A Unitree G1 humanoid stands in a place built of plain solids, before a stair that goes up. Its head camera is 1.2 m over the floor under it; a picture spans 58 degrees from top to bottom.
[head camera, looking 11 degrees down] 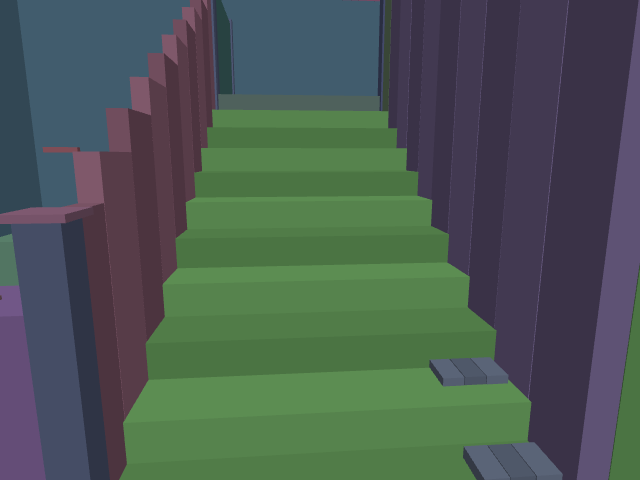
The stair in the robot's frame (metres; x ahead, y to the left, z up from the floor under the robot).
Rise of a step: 0.16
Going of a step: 0.29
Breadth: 1.45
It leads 5 degrees to the left of straight ahead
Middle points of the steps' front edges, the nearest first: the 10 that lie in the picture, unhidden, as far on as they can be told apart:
1.38 -0.06 0.31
1.67 -0.03 0.47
1.96 0.00 0.63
2.25 0.02 0.78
2.53 0.05 0.94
2.82 0.07 1.10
3.11 0.10 1.25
3.40 0.12 1.41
3.68 0.15 1.57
3.97 0.17 1.72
